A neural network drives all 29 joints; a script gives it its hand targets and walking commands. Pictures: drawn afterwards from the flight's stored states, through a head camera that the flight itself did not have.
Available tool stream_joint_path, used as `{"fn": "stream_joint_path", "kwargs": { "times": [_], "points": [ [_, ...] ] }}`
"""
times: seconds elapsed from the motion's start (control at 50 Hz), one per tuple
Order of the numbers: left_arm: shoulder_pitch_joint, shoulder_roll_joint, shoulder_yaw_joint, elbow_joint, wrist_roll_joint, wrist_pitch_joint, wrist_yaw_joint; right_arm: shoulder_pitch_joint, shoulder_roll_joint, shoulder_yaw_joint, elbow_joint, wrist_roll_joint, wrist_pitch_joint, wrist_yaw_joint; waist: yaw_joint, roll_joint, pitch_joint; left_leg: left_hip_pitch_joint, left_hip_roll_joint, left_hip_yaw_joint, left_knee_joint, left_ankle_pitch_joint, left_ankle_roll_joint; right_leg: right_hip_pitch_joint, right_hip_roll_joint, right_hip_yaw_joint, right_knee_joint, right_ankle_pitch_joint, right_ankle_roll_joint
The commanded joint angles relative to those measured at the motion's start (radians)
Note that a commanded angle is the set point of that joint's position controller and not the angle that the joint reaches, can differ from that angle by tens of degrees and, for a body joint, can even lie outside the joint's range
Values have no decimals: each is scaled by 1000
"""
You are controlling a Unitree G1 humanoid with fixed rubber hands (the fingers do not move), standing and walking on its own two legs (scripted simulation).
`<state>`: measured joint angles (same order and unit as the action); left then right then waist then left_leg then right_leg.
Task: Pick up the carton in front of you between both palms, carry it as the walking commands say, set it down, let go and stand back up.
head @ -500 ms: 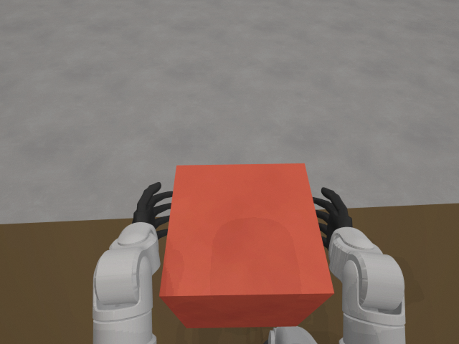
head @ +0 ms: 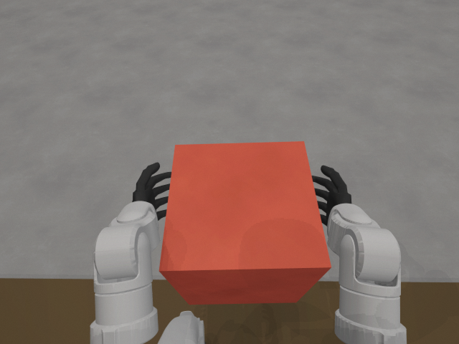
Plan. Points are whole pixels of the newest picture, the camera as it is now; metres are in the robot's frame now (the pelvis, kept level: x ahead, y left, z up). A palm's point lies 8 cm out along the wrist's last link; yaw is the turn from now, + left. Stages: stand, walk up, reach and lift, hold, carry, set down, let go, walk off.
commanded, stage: carry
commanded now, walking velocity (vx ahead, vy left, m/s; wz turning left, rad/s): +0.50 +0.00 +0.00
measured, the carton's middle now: (241, 230) +0.30 +0.01 +0.02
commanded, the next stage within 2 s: none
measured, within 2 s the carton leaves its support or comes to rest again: neither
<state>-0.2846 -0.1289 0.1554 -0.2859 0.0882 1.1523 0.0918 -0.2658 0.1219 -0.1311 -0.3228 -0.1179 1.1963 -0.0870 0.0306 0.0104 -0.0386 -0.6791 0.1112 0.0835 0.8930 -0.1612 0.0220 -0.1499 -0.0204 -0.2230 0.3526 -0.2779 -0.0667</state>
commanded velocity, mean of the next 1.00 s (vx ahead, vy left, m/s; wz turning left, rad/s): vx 0.50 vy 0.00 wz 0.23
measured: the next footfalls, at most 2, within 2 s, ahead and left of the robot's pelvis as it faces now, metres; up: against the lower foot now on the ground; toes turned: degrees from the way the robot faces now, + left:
left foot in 0.18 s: +0.32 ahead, +0.10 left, +0.00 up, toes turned +6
right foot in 0.80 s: +0.77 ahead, -0.05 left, -0.14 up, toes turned -3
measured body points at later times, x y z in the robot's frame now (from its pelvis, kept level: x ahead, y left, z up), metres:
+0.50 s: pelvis +0.32 +0.05 -0.01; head +0.41 +0.06 +0.43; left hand +0.72 +0.19 +0.07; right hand +0.70 -0.11 +0.07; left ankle +0.28 +0.10 -0.75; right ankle +0.37 -0.11 -0.68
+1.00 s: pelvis +0.68 -0.03 -0.16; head +0.77 -0.05 +0.28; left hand +1.03 +0.18 -0.09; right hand +1.09 -0.12 -0.10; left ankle +0.49 +0.11 -0.70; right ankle +0.73 -0.05 -0.88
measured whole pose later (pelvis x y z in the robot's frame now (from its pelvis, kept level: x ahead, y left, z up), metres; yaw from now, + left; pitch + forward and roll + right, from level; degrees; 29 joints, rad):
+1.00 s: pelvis +0.68 -0.03 -0.16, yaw +8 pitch +5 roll +3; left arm -0.66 -0.02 0.26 0.07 0.05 1.21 0.14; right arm -0.71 -0.01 -0.18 0.10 -0.04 1.26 -0.14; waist 0.01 0.00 0.10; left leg -0.47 0.00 -0.05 1.54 -0.44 0.03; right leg -0.47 -0.02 -0.21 0.64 -0.27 -0.14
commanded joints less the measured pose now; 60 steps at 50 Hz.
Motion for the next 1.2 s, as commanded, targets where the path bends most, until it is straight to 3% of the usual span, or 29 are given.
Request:
{"fn": "stream_joint_path", "kwargs": {
  "times": [0.0, 0.08, 0.14, 0.16, 0.18, 0.2, 0.22, 0.26, 0.3, 0.4, 0.48, 0.54, 0.58, 0.6, 0.64, 0.66, 0.7, 0.74, 0.78, 0.8, 0.82, 0.84, 0.86, 0.88, 0.9, 0.94, 1.0, 1.1, 1.18],
  "points": [
    [-637, -733, -744, 34, -431, 21, -235, -703, 745, 724, 25, 410, -22, 186, 22, -135, -198, -17, -40, 62, -158, 87, 15, 176, -207, 139, -99, 334, -112],
    [-773, -720, -671, 178, -428, 38, -210, -849, 725, 644, 158, 429, 0, 177, 32, -136, -168, 60, -75, 78, -321, 151, 61, 207, -200, 121, -49, 456, -79],
    [-891, -772, -636, 272, -442, 43, -202, -921, 747, 574, 272, 434, 2, 179, -43, -121, -309, 382, -161, 142, -400, 89, 75, 218, -152, 38, 284, 710, -13],
    [-936, -793, -629, 295, -449, 42, -201, -940, 758, 550, 306, 435, -1, 183, -84, -34, -412, 615, -87, 40, -372, 24, 73, 81, -115, 37, 520, 526, 12],
    [-985, -834, -620, 323, -457, 42, -201, -987, 746, 521, 328, 433, -4, 187, -80, 189, -535, 860, 179, -412, -427, -103, 182, -199, -7, 88, 794, 183, 40],
    [-1017, -863, -613, 331, -466, 41, -197, -1012, 787, 517, 360, 446, -8, 190, -107, 340, -549, 974, 252, -687, -550, -49, 269, -441, 120, 173, 988, -225, 45],
    [-1069, -916, -611, 335, -472, 34, -192, -1065, 832, 521, 339, 472, -12, 197, -99, 291, -517, 977, 232, -595, -504, 74, 265, -525, 60, 262, 1100, -213, 13],
    [-1130, -969, -590, 308, -472, 23, -180, -1176, 935, 547, 297, 526, -25, 210, -73, 64, -456, 825, 182, -388, -453, 302, 198, -515, -16, 274, 975, -120, -7],
    [-1124, -1003, -576, 295, -459, 18, -167, -1241, 988, 557, 252, 554, -32, 212, -63, 63, -474, 794, 156, -300, -466, 350, 170, -470, -36, 265, 851, -81, 9],
    [-1053, -1035, -597, 242, -422, 11, -148, -1172, 1006, 568, 191, 529, -30, 201, -92, 84, -494, 913, 141, -229, -426, 624, 205, -569, -20, 205, 646, -104, 38],
    [-1034, -988, -646, 157, -400, 9, -141, -1111, 964, 613, 126, 513, -29, 199, -115, 132, -515, 1018, 117, -172, -359, 712, 203, -642, -24, 170, 687, 119, 33],
    [-991, -938, -668, 144, -381, 19, -149, -1058, 918, 639, 116, 500, -25, 198, -121, 117, -462, 1092, 117, -201, -320, 705, 207, -794, -42, 176, 734, 111, 14],
    [-967, -895, -663, 175, -377, 33, -163, -1039, 890, 651, 139, 491, -15, 203, -195, 57, -363, 1261, 88, -264, -269, 562, 174, -1050, -31, 180, 573, 203, 8],
    [-949, -882, -651, 200, -368, 39, -169, -1021, 881, 652, 163, 491, -10, 206, -205, 55, -332, 1253, 77, -272, -251, 566, 170, -1058, -27, 173, 503, 261, 7],
    [-910, -847, -618, 246, -344, 51, -178, -1022, 891, 664, 200, 512, -7, 216, -196, -5, -268, 981, -6, -175, -245, 307, 147, -773, -18, 151, 187, 592, 25],
    [-906, -836, -597, 258, -333, 55, -179, -1038, 896, 666, 219, 533, -10, 223, -171, -5, -254, 781, -30, -124, -250, 188, 132, -532, -20, 145, 98, 803, 21],
    [-914, -791, -538, 290, -308, 64, -183, -1083, 906, 667, 248, 559, -19, 235, -98, 80, -223, 544, -45, -87, -200, 102, 116, -213, -25, 126, 107, 934, 12],
    [-897, -756, -516, 331, -304, 70, -185, -1119, 919, 654, 295, 565, -13, 240, -22, 70, -235, 546, -51, -104, -6, 228, 109, -56, -35, 117, 97, 837, 19],
    [-931, -742, -499, 345, -329, 75, -190, -1170, 905, 620, 343, 556, -2, 232, 92, -19, -295, 458, -71, -68, 400, 284, 65, 196, -59, 68, 46, 664, 50],
    [-1010, -729, -488, 356, -346, 80, -199, -1195, 900, 583, 364, 547, 9, 223, 54, -278, -310, 175, -193, -79, 748, -477, 12, 393, -190, 178, 219, 851, 51],
    [-968, -724, -469, 457, -357, 86, -200, -1207, 883, 563, 397, 545, 30, 206, -3, -350, -440, -8, -178, -187, 845, -583, 10, 588, -354, 411, 417, 1227, 1],
    [-971, -736, -459, 441, -380, 86, -199, -1179, 877, 548, 410, 537, 36, 189, 15, -300, -525, -38, -145, -184, 848, -499, 12, 584, -392, 546, 328, 904, -40],
    [-1017, -773, -458, 393, -406, 83, -201, -1197, 899, 537, 367, 535, 32, 176, 28, -224, -526, -49, -124, -173, 758, -401, 3, 476, -401, 678, 143, 406, -23],
    [-1099, -857, -479, 326, -448, 74, -204, -1248, 943, 531, 313, 532, 23, 167, 17, -183, -496, -60, -114, -154, 750, -366, 0, 410, -412, 707, 63, 299, -62],
    [-1195, -925, -514, 247, -487, 66, -207, -1300, 991, 551, 271, 528, 14, 156, 19, -106, -473, -26, -88, -188, 724, -272, 1, 363, -391, 640, 78, 385, -24],
    [-1229, -1003, -551, 165, -537, 50, -204, -1259, 1037, 563, 206, 507, -5, 136, 14, -130, -480, 47, -87, -155, 637, -292, -11, 325, -325, 513, 107, 592, 31],
    [-1102, -1035, -572, 131, -534, 22, -201, -1089, 1051, 585, 205, 458, -42, 109, 20, -194, -623, -74, -82, -144, 574, -198, 22, 561, -285, 364, 258, 916, 82],
    [-936, -1047, -662, 153, -496, -48, -229, -928, 1038, 669, 202, 389, -117, 112, 52, -149, -574, -187, -84, -36, 333, -117, 35, 589, -287, 229, 187, 946, 15],
    [-872, -1021, -726, 166, -488, -105, -258, -881, 995, 716, 179, 372, -163, 129, 51, -131, -486, -138, -113, 57, 117, 13, 64, 548, -241, 105, 144, 992, 8]
  ]
}}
